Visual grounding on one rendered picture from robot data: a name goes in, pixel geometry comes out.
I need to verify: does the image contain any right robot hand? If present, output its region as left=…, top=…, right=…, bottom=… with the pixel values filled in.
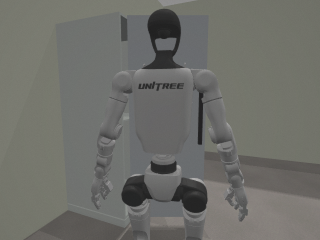
left=223, top=185, right=248, bottom=222

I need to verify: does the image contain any robot left thigh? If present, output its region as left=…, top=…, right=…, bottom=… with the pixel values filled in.
left=121, top=174, right=151, bottom=240

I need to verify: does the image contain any handle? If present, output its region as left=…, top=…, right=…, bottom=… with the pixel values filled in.
left=197, top=92, right=204, bottom=145

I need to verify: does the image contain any robot left forearm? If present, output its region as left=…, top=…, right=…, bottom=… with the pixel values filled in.
left=94, top=123, right=116, bottom=180

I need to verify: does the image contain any fridge door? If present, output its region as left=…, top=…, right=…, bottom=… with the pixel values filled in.
left=127, top=15, right=209, bottom=217

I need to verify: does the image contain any left robot hand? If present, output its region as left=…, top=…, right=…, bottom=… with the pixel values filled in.
left=91, top=176, right=114, bottom=209

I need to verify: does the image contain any left robot upper arm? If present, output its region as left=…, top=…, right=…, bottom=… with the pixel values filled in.
left=100, top=70, right=137, bottom=140

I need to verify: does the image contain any right robot upper arm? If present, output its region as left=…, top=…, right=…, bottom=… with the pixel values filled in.
left=191, top=69, right=232, bottom=144

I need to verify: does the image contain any robot torso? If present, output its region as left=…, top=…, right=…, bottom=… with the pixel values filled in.
left=132, top=63, right=195, bottom=203

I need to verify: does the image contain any robot right forearm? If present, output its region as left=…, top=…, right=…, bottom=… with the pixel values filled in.
left=216, top=123, right=244, bottom=189

